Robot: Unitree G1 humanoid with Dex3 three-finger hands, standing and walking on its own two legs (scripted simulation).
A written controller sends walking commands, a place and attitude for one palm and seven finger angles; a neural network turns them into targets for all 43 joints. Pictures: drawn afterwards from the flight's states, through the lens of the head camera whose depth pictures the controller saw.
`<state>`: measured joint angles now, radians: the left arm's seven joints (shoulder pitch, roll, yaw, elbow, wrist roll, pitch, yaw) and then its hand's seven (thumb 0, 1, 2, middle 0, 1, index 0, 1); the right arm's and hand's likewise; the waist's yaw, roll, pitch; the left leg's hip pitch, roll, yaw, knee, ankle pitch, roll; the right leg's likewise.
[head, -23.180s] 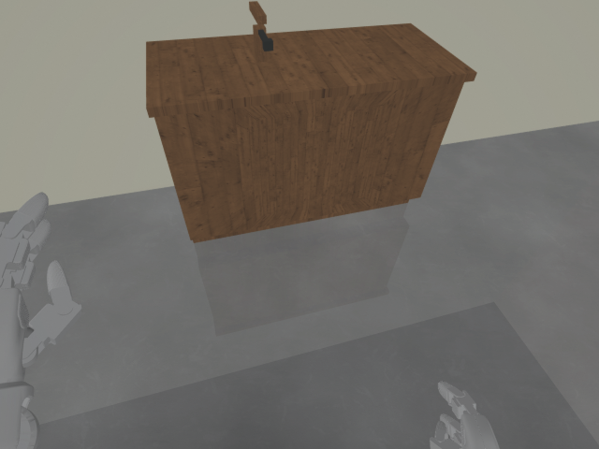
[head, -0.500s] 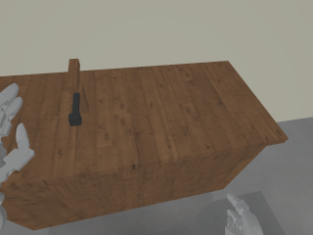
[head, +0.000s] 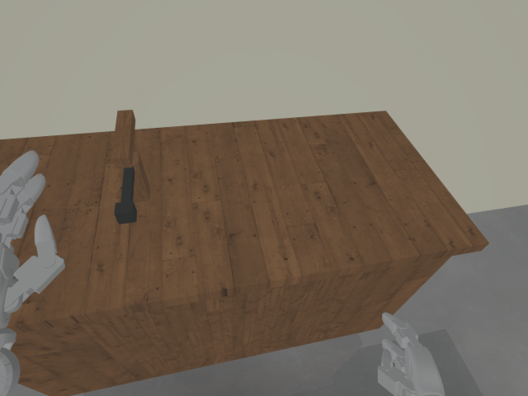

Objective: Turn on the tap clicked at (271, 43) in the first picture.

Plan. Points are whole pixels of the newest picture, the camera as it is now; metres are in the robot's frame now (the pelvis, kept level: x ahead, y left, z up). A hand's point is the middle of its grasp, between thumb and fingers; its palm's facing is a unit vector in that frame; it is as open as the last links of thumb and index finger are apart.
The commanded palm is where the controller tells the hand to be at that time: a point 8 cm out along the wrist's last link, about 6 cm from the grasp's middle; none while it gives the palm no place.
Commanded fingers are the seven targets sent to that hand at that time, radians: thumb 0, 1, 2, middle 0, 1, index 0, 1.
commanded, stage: come to a stop and stand still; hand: left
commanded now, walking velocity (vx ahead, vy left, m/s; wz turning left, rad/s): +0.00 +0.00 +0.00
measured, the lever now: (126, 212) +0.38 +0.27 +0.03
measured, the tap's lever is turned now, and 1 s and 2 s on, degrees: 0 0 0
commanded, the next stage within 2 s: look again from close up in 1.10 s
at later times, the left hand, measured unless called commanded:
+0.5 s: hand (39, 220) +0.25 +0.28 +0.18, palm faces +0.43 -0.84 -0.34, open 7.4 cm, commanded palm +0.18 +0.28 +0.17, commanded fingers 0.00 0.90 0.90 -0.20 -0.30 -0.20 -0.30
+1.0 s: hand (87, 206) +0.29 +0.25 +0.16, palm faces +0.28 -0.88 -0.37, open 7.4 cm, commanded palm +0.23 +0.29 +0.17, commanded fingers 0.00 0.90 0.90 -0.20 -0.30 -0.20 -0.30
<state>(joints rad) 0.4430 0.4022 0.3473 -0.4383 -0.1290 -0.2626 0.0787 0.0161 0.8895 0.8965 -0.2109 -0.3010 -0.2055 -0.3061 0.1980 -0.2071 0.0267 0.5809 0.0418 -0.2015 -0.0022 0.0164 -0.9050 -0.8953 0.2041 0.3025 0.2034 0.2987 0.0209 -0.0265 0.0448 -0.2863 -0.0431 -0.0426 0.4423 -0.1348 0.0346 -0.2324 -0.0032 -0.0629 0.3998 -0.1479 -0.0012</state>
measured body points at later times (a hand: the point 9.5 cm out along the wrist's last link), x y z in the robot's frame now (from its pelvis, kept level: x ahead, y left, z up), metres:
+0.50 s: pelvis +0.00 +0.01 +0.00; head +0.02 +0.03 +0.45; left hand +0.22 +0.32 +0.20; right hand +0.17 -0.22 -0.07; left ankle +0.06 +0.09 -0.74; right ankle +0.04 -0.12 -0.74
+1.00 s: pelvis +0.05 +0.02 +0.00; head +0.09 +0.05 +0.45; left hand +0.27 +0.30 +0.18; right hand +0.23 -0.20 -0.06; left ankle +0.06 +0.09 -0.74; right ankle +0.04 -0.12 -0.74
